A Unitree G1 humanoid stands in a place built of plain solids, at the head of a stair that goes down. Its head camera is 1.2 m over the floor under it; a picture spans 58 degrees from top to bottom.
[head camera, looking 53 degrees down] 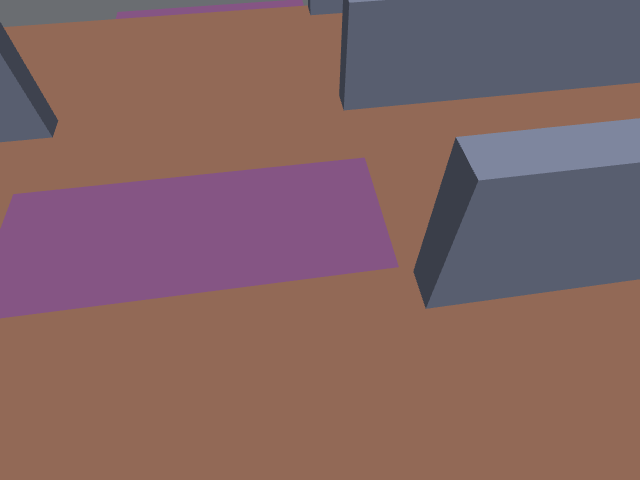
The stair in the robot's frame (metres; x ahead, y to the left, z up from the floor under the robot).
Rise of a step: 0.12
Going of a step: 0.67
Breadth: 1.50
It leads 9 degrees to the left of straight ahead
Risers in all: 3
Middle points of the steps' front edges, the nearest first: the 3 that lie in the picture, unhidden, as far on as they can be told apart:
0.69 0.44 0.00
1.35 0.54 -0.12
2.01 0.64 -0.24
